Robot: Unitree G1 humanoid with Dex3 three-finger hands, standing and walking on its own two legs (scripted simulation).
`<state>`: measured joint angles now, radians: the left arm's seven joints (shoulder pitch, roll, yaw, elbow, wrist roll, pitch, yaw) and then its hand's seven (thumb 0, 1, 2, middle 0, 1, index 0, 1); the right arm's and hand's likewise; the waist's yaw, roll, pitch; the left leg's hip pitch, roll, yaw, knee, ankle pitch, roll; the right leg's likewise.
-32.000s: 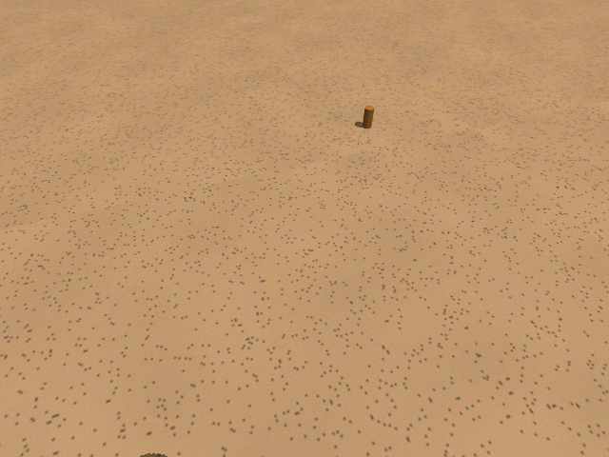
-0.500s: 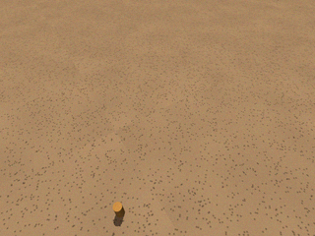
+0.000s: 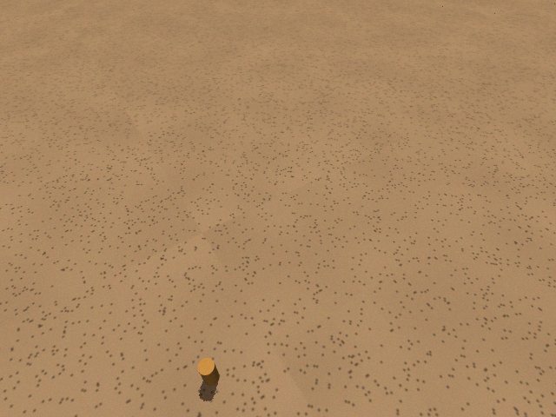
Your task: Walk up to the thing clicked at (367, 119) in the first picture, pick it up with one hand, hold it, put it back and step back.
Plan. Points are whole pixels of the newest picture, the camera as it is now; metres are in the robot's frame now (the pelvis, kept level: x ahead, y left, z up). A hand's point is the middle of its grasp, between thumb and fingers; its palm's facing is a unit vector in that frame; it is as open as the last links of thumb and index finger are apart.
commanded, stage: stand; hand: left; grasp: from above
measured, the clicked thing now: (209, 372) +0.40 +0.24 -0.72
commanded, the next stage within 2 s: step back in 0.08 s
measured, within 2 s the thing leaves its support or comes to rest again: neither
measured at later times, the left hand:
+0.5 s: hand out of the picture +0.08 +0.30 -0.18, palm faces -0.02 -0.93 -0.37, open 7.3 cm
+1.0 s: hand out of the picture -0.10 +0.28 -0.15, palm faces -0.02 -0.91 -0.41, open 7.3 cm
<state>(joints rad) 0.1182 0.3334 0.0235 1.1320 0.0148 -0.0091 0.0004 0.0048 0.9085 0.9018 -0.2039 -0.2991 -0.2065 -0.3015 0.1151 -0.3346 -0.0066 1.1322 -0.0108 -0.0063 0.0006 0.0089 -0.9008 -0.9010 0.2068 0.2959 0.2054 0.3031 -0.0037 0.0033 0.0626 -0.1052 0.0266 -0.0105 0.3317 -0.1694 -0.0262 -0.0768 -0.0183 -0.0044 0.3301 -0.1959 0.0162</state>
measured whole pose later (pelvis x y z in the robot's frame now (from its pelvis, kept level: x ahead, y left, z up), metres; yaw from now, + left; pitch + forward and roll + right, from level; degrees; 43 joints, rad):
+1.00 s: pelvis -0.19 +0.01 -0.02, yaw -2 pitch -2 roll +1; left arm 0.18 0.35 0.08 0.83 0.04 0.04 0.01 0.01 0.90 0.90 -0.21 -0.30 -0.21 -0.30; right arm 0.19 -0.42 -0.04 0.90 0.01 0.05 -0.02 0.01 -0.90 -0.90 0.21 0.30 0.21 0.30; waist 0.01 0.02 0.17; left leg -0.40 -0.10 -0.10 1.01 -0.50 -0.02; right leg -0.29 -0.01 0.00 0.59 -0.27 -0.02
